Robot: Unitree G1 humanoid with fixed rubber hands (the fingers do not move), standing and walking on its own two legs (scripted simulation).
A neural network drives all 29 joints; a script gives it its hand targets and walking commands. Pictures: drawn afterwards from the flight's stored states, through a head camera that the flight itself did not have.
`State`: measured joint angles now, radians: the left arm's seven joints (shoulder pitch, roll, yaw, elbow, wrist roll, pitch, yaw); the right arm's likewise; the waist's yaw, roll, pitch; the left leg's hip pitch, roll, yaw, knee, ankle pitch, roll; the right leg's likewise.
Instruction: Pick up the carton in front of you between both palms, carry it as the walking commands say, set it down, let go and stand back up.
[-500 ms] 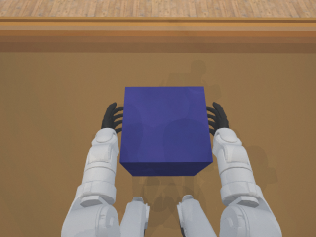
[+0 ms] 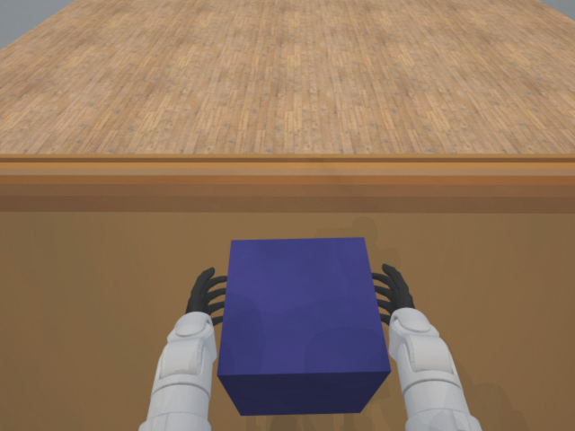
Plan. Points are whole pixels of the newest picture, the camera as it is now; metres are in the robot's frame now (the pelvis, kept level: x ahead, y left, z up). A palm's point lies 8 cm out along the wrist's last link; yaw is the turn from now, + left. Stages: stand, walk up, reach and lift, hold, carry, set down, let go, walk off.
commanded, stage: reach and lift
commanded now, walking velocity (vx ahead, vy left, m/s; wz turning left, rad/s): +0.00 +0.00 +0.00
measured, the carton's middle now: (299, 331) +0.31 +0.00 -0.07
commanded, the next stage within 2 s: hold in 1.10 s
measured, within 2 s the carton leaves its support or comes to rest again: neither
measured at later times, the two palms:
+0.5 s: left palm (190, 314) +0.28 +0.15 +0.04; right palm (409, 309) +0.28 -0.15 +0.04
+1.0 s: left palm (190, 306) +0.29 +0.15 +0.05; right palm (410, 301) +0.29 -0.15 +0.05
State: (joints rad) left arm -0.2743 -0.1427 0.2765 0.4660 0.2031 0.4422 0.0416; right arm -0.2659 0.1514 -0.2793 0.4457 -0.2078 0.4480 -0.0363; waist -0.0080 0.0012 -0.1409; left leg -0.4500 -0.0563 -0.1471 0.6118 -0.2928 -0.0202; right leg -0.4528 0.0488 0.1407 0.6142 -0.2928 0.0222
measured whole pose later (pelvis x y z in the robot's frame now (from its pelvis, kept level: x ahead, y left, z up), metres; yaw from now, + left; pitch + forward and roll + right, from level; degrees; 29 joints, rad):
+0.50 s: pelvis -0.02 +0.00 +0.01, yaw +0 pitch -3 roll +0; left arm -0.34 -0.16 0.31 0.40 0.30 0.61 -0.01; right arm -0.33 0.17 -0.31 0.38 -0.30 0.62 0.01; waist -0.01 0.00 0.00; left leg -0.18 -0.04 -0.15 0.47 -0.22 -0.02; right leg -0.18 0.04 0.14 0.46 -0.22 0.02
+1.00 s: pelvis +0.00 +0.00 +0.02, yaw +0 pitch -4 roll +0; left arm -0.25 -0.15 0.23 0.30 0.28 0.68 0.00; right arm -0.25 0.15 -0.22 0.29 -0.28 0.68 0.01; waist 0.00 0.00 -0.01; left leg -0.08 -0.03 -0.14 0.37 -0.21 -0.01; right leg -0.09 0.03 0.14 0.37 -0.20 0.02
